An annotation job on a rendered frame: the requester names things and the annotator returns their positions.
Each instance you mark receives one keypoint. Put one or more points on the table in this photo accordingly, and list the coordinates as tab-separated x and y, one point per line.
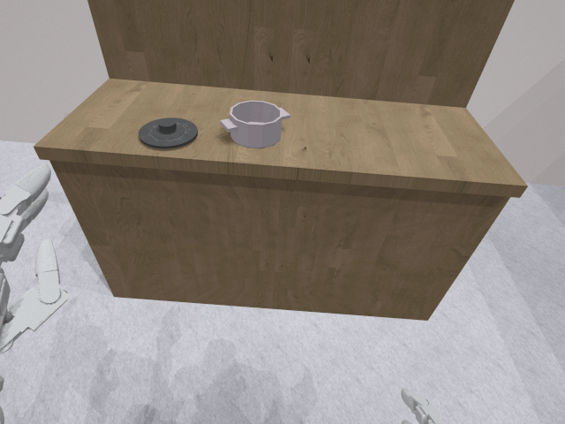
379	191

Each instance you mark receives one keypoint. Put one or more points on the left robot hand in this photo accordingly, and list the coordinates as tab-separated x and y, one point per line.
20	205

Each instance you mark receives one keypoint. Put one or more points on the pot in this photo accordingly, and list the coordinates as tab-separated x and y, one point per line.
255	124

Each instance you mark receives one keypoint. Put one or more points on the right robot hand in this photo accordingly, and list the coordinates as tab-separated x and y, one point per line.
426	412

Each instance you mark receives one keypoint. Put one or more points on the lid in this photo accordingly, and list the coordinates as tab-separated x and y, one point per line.
152	136

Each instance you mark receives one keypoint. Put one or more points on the knob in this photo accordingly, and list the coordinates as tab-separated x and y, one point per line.
167	125

